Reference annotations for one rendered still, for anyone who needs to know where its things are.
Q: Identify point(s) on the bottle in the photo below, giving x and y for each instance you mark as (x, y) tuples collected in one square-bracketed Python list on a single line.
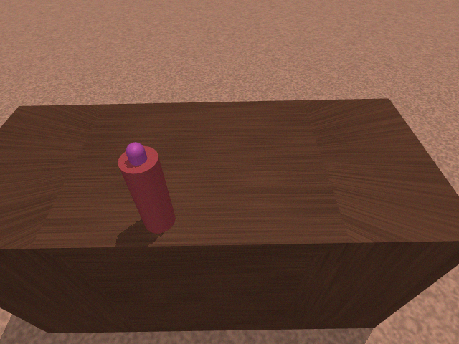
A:
[(142, 172)]

